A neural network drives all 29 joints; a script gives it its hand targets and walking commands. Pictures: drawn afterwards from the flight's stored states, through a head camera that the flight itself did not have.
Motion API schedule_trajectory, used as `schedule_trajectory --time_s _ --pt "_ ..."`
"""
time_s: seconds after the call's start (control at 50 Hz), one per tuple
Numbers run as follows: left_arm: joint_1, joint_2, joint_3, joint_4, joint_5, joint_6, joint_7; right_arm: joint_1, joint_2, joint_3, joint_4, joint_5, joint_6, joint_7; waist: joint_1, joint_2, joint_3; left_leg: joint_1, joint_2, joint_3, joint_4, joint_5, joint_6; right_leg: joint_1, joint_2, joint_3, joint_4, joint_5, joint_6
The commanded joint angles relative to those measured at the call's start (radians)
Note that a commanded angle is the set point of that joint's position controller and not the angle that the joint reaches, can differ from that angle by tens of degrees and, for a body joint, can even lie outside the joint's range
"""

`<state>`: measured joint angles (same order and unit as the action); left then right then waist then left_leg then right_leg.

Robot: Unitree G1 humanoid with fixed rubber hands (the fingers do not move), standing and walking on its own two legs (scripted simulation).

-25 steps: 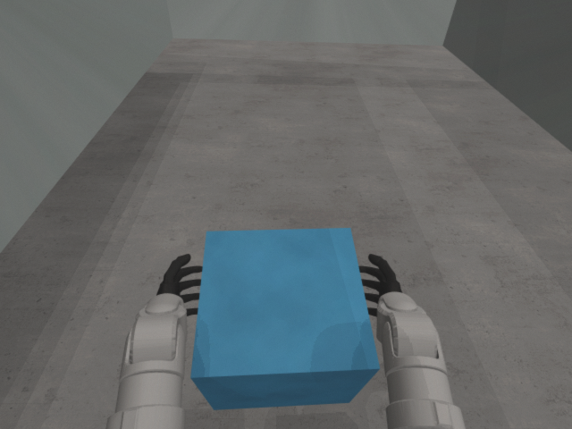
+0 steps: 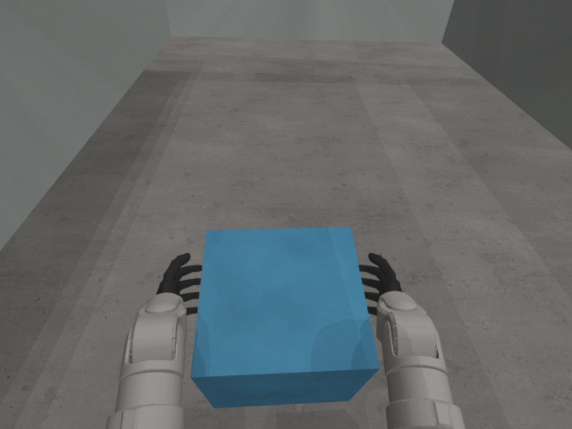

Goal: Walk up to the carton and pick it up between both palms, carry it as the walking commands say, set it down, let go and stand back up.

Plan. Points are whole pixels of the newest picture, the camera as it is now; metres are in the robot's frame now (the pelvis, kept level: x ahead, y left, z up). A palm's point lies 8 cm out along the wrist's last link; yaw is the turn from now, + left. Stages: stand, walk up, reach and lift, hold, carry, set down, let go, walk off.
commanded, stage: hold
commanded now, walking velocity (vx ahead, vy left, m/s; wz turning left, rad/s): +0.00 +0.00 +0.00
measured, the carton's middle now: (280, 319) +0.30 +0.00 -0.03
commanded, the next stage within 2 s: carry in 0.30 s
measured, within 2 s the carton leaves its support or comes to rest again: neither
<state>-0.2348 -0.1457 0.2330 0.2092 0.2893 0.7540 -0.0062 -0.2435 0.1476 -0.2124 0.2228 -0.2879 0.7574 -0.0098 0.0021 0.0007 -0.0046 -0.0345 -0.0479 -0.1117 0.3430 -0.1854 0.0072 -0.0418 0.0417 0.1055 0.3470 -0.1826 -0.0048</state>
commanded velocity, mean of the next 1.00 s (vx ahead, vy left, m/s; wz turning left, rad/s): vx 0.37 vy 0.00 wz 0.00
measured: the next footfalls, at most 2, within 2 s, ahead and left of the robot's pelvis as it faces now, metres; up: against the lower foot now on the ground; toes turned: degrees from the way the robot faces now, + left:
right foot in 0.88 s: +0.24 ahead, -0.12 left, +0.00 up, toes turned -13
left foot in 1.26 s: +0.60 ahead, +0.06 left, +0.00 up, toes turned +4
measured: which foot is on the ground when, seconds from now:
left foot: down 0.00-0.92, up 0.94-1.00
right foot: down 0.00-0.70, up 0.72-0.86, down 0.88-1.00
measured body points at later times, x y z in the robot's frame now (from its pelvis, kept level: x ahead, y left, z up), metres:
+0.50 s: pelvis +0.02 -0.01 -0.01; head -0.01 -0.01 +0.44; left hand +0.33 +0.14 +0.06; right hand +0.32 -0.17 +0.06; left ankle +0.01 +0.12 -0.75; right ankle +0.01 -0.13 -0.75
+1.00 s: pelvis +0.25 -0.04 -0.01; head +0.24 -0.04 +0.44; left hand +0.52 +0.10 +0.08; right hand +0.50 -0.21 +0.08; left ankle +0.12 +0.08 -0.67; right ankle +0.21 -0.11 -0.75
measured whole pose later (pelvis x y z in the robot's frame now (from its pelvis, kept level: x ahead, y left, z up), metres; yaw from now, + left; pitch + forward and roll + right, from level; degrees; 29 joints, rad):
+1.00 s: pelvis +0.25 -0.04 -0.01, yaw -2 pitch +7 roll +0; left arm -0.06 -0.13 0.03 -0.45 0.09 1.23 0.20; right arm -0.04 0.13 -0.06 -0.52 -0.06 1.25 -0.20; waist -0.01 0.01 -0.16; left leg -0.39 0.06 0.06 1.02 -0.43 -0.01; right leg -0.28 -0.01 -0.20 0.47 -0.31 -0.06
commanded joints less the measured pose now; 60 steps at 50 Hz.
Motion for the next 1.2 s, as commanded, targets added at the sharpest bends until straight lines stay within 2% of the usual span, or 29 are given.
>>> schedule_trajectory --time_s 0.0,0.26,0.28,0.32,0.34,0.4,0.44,0.48,0.5,0.52,0.54,0.58,0.62,0.64,0.66,0.68,0.7,0.72,0.76,0.84,0.86,0.88,0.9,0.92,0.94,0.98,1.02,1.1,1.18 --pt "-0.471 -0.869 -0.536 -0.022 -0.272 -0.031 -0.261 -0.481 0.892 0.528 -0.04 0.275 -0.042 0.259 0.0 0.002 -0.187 0.012 -0.034 0.035 -0.053 0.115 -0.014 0.033 0.034 -0.037 -0.045 0.137 0.01" --pt "-0.476 -0.874 -0.532 -0.019 -0.271 -0.031 -0.262 -0.485 0.892 0.526 -0.038 0.272 -0.043 0.263 -0.001 0.003 -0.189 0.015 -0.034 0.037 -0.055 0.12 -0.015 0.035 0.035 -0.036 -0.047 0.139 0.009" --pt "-0.503 -0.89 -0.587 0.01 -0.283 -0.03 -0.274 -0.505 0.883 0.55 -0.013 0.261 -0.043 0.264 0.004 -0.016 -0.137 -0.13 0.142 -0.02 0.034 -0.126 0.016 -0.189 -0.146 0.02 0.0 -0.1 -0.015" --pt "-0.514 -0.911 -0.595 -0.028 -0.307 -0.022 -0.272 -0.525 0.899 0.587 -0.056 0.29 -0.031 0.268 0.003 0.025 -0.163 -0.133 0.146 -0.057 -0.006 -0.404 0.053 -0.284 -0.108 0.033 0.01 -0.382 -0.044" --pt "-0.545 -0.914 -0.622 -0.068 -0.329 -0.018 -0.27 -0.538 0.909 0.605 -0.086 0.305 -0.026 0.266 0.002 0.043 -0.171 -0.147 0.16 -0.074 -0.031 -0.49 0.065 -0.313 -0.099 0.02 0.031 -0.436 -0.041" --pt "-0.596 -0.963 -0.734 -0.226 -0.416 0.017 -0.247 -0.525 0.945 0.682 -0.234 0.368 0.007 0.236 -0.017 0.112 -0.254 -0.085 0.24 -0.124 -0.081 -0.464 0.1 -0.344 -0.06 -0.08 0.18 -0.281 -0.019" --pt "-0.529 -0.959 -0.753 -0.255 -0.431 0.066 -0.229 -0.482 0.934 0.709 -0.277 0.378 0.051 0.206 -0.009 0.132 -0.274 -0.116 0.271 -0.11 -0.086 -0.439 0.127 -0.291 -0.048 -0.138 0.155 -0.199 -0.016" --pt "-0.504 -0.959 -0.767 -0.305 -0.447 0.114 -0.21 -0.495 0.948 0.747 -0.351 0.411 0.1 0.184 -0.001 0.052 -0.261 -0.243 0.207 -0.009 0.018 -0.404 0.091 -0.157 -0.089 -0.086 0.013 -0.256 -0.035" --pt "-0.487 -0.959 -0.77 -0.334 -0.454 0.138 -0.196 -0.505 0.96 0.768 -0.396 0.435 0.129 0.175 0.005 -0.064 -0.254 -0.35 0.144 0.076 0.159 -0.345 0.048 -0.076 -0.178 0.064 -0.07 -0.346 -0.066" --pt "-0.455 -0.948 -0.766 -0.36 -0.459 0.163 -0.181 -0.494 0.959 0.782 -0.44 0.455 0.159 0.168 0.009 -0.195 -0.267 -0.477 0.081 0.17 0.315 -0.305 0.009 0.022 -0.291 0.229 -0.125 -0.323 -0.11" --pt "-0.419 -0.937 -0.768 -0.39 -0.465 0.188 -0.164 -0.474 0.946 0.788 -0.479 0.481 0.189 0.163 0.012 -0.235 -0.254 -0.552 0.063 0.214 0.302 -0.296 -0.003 0.073 -0.351 0.288 -0.136 -0.232 -0.159" --pt "-0.372 -0.922 -0.781 -0.491 -0.481 0.244 -0.128 -0.438 0.931 0.811 -0.557 0.533 0.251 0.142 0.009 -0.171 -0.264 -0.518 0.075 0.217 0.193 -0.287 0.005 0.082 -0.347 0.213 -0.086 0.006 -0.17" --pt "-0.321 -0.907 -0.794 -0.572 -0.492 0.3 -0.089 -0.353 0.916 0.821 -0.61 0.556 0.307 0.115 -0.012 -0.119 -0.305 -0.344 0.052 0.259 0.034 -0.16 0.012 0.016 -0.273 0.061 0.005 0.113 -0.112" --pt "-0.284 -0.888 -0.795 -0.593 -0.491 0.326 -0.074 -0.307 0.899 0.816 -0.627 0.555 0.331 0.1 -0.02 -0.074 -0.342 -0.163 0.067 0.255 -0.009 -0.097 0.016 -0.091 -0.225 -0.026 0.066 0.082 -0.071" --pt "-0.277 -0.862 -0.802 -0.623 -0.499 0.351 -0.063 -0.271 0.875 0.794 -0.637 0.546 0.35 0.083 -0.033 0.008 -0.347 0.001 0.145 0.153 -0.051 -0.12 0.047 -0.233 -0.175 -0.124 0.194 0.065 -0.029" --pt "-0.275 -0.843 -0.805 -0.658 -0.51 0.376 -0.055 -0.239 0.846 0.771 -0.648 0.538 0.367 0.065 -0.039 0.176 -0.356 0.174 0.283 -0.049 -0.034 0.039 0.108 -0.442 -0.099 -0.213 0.369 0.029 0.012" --pt "-0.276 -0.819 -0.792 -0.685 -0.518 0.397 -0.051 -0.224 0.829 0.756 -0.662 0.531 0.384 0.049 -0.035 0.26 -0.333 0.304 0.407 -0.192 -0.02 0.221 0.191 -0.663 -0.066 -0.252 0.423 -0.245 0.025" --pt "-0.292 -0.805 -0.785 -0.712 -0.535 0.412 -0.049 -0.236 0.826 0.76 -0.709 0.533 0.397 0.036 -0.05 0.207 -0.287 0.336 0.438 -0.221 -0.034 0.314 0.233 -0.771 -0.075 -0.227 0.453 -0.403 0.014" --pt "-0.282 -0.818 -0.793 -0.741 -0.555 0.432 -0.036 -0.264 0.833 0.769 -0.783 0.543 0.417 0.015 -0.05 0.097 -0.259 0.294 0.434 -0.154 -0.061 0.226 0.222 -0.756 -0.106 -0.199 0.369 -0.384 0.007" --pt "-0.212 -0.807 -0.773 -0.76 -0.534 0.456 0.005 -0.255 0.802 0.774 -0.835 0.561 0.45 -0.003 -0.01 0.131 -0.278 0.004 0.278 0.161 0.024 0.224 0.082 -0.295 -0.011 -0.333 0.033 -0.019 -0.004" --pt "-0.188 -0.793 -0.761 -0.76 -0.525 0.461 0.014 -0.233 0.787 0.777 -0.839 0.562 0.458 -0.004 -0.003 0.098 -0.332 -0.13 0.231 0.23 0.135 0.261 0.042 -0.051 -0.022 -0.315 0.03 0.018 -0.016" --pt "-0.149 -0.784 -0.749 -0.756 -0.505 0.464 0.026 -0.255 0.771 0.787 -0.858 0.57 0.468 -0.002 0.025 -0.006 -0.351 -0.303 0.17 0.299 0.346 0.217 -0.007 0.113 -0.143 -0.121 -0.031 -0.075 -0.062" --pt "-0.141 -0.764 -0.741 -0.755 -0.494 0.466 0.038 -0.263 0.747 0.785 -0.881 0.576 0.481 0.001 0.031 -0.237 -0.388 -0.578 0.081 0.294 0.619 -0.073 -0.034 0.293 -0.386 0.281 -0.054 0.052 -0.181" --pt "-0.134 -0.759 -0.734 -0.756 -0.501 0.47 0.041 -0.26 0.741 0.784 -0.875 0.583 0.486 0.003 0.038 -0.251 -0.367 -0.776 0.064 0.188 0.769 -0.337 -0.018 0.368 -0.451 0.376 -0.063 0.256 -0.25" --pt "-0.152 -0.77 -0.742 -0.78 -0.516 0.47 0.04 -0.241 0.774 0.784 -0.854 0.59 0.486 0.005 0.032 -0.123 -0.358 -0.817 0.105 0.123 0.835 -0.323 -0.01 0.354 -0.449 0.317 -0.038 0.342 -0.254" --pt "-0.233 -0.801 -0.771 -0.801 -0.538 0.465 0.026 -0.21 0.821 0.763 -0.787 0.564 0.475 0.008 0.019 -0.022 -0.282 -0.817 0.15 0.108 0.734 -0.192 -0.016 0.271 -0.401 0.177 -0.091 0.3 -0.182" --pt "-0.286 -0.833 -0.803 -0.836 -0.574 0.457 0.004 -0.185 0.865 0.756 -0.782 0.545 0.455 0.005 0.014 -0.064 -0.226 -0.736 0.133 0.173 0.564 -0.136 -0.025 0.186 -0.347 0.034 -0.14 0.309 -0.146" --pt "-0.236 -0.833 -0.809 -0.815 -0.604 0.459 -0.023 -0.159 0.867 0.754 -0.8 0.504 0.438 -0.019 0.026 -0.144 -0.204 -0.574 0.077 0.264 0.292 0.026 -0.013 0.112 -0.27 -0.145 -0.147 0.393 -0.104" --pt "-0.214 -0.815 -0.81 -0.817 -0.606 0.468 -0.03 -0.17 0.848 0.762 -0.825 0.505 0.449 -0.02 0.023 -0.183 -0.216 -0.339 0.031 0.324 0.164 0.141 0.02 0.046 -0.261 -0.237 -0.058 0.55 -0.076"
